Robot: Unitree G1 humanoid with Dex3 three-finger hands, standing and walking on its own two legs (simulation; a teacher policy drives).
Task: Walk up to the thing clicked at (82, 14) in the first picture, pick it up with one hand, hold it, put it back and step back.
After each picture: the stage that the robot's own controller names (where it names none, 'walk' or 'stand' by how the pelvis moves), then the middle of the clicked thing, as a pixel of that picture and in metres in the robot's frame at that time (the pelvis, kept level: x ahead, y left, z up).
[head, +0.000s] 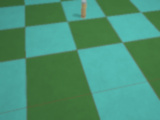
stand; (83, 9) +2.01 +0.04 -0.65
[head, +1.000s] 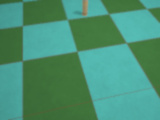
walk; (85, 6) +1.87 +0.17 -0.64
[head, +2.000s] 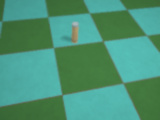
walk; (74, 33) +1.35 +0.17 -0.63
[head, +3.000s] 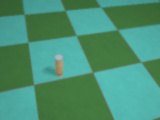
walk; (59, 66) +0.92 +0.20 -0.64
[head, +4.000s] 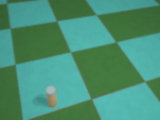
walk; (51, 97) +0.59 +0.20 -0.65
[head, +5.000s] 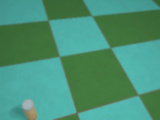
walk; (30, 111) +0.44 +0.29 -0.61
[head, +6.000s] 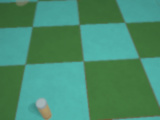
stand; (44, 109) +0.46 +0.30 -0.62
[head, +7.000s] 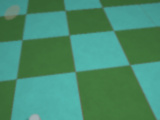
stand; out of the picture +0.40 +0.34 -0.65
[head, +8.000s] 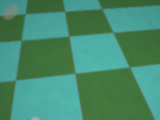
stand; out of the picture +0.38 +0.32 -0.65
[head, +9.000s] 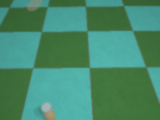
stand; (49, 113) +0.46 +0.29 -0.65
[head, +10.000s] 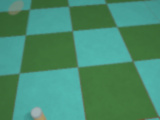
stand; (40, 118) +0.43 +0.33 -0.63
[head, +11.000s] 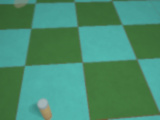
stand; (45, 110) +0.46 +0.30 -0.64
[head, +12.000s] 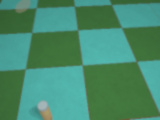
stand; (45, 112) +0.48 +0.30 -0.64
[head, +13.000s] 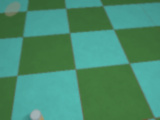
stand; out of the picture +0.43 +0.32 -0.66
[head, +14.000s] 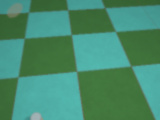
stand; out of the picture +0.41 +0.32 -0.66
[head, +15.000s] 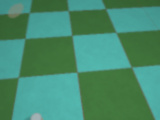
stand; out of the picture +0.41 +0.31 -0.66
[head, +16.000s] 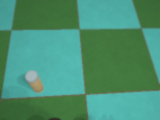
go down; (35, 82) +0.47 +0.29 -0.52
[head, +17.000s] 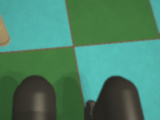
go down; out of the picture +0.50 +0.33 -0.23
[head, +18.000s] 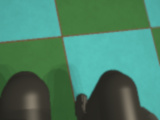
close in; out of the picture +0.49 +0.35 -0.21
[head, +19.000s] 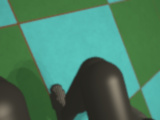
close; out of the picture +0.48 +0.39 -0.16
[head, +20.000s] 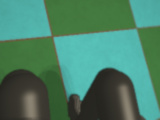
lift; out of the picture +0.41 +0.35 -0.11
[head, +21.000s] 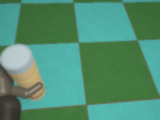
lift; (28, 77) +0.33 +0.18 +0.04
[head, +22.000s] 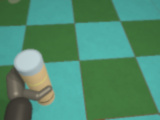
hold; (38, 82) +0.33 +0.16 +0.04
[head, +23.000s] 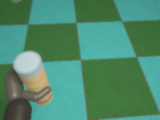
hold; (37, 83) +0.32 +0.17 +0.03
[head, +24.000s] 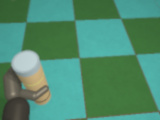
crouch; (35, 82) +0.33 +0.17 +0.02
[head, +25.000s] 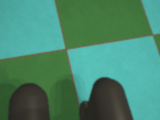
crouch; out of the picture +0.49 +0.31 -0.05
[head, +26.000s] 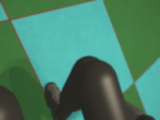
lower; out of the picture +0.46 +0.36 -0.17
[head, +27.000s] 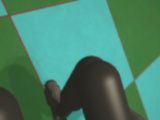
lower; out of the picture +0.47 +0.38 -0.17
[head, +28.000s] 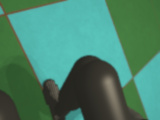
lower; out of the picture +0.48 +0.38 -0.18
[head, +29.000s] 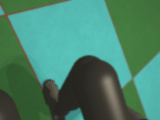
lower; out of the picture +0.48 +0.38 -0.17
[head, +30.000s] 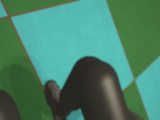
loosen; out of the picture +0.48 +0.38 -0.16
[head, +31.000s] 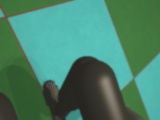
withdraw; out of the picture +0.48 +0.37 -0.18
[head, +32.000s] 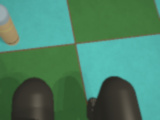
walk; (5, 28) +0.52 +0.30 -0.26
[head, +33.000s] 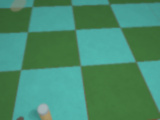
stand; (45, 116) +0.46 +0.25 -0.59
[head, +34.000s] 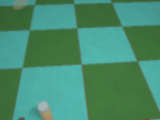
stand; (45, 113) +0.47 +0.26 -0.60
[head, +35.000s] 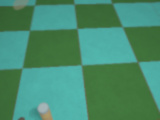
stand; (46, 114) +0.46 +0.26 -0.60
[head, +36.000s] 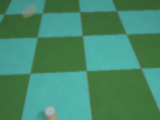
stand; (52, 117) +0.47 +0.25 -0.66
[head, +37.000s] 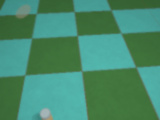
stand; (47, 119) +0.46 +0.27 -0.66
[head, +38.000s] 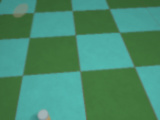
walk; out of the picture +0.44 +0.28 -0.66
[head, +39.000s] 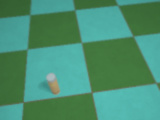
walk; (53, 84) +0.63 +0.28 -0.64
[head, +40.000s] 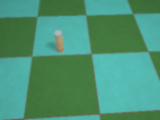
walk; (59, 42) +1.03 +0.24 -0.63
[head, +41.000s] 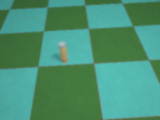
stand; (63, 52) +1.09 +0.27 -0.64
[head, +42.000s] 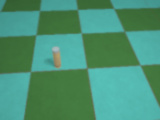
stand; (56, 57) +1.06 +0.27 -0.66
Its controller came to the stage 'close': yes
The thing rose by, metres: 0.67
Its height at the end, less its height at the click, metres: +0.00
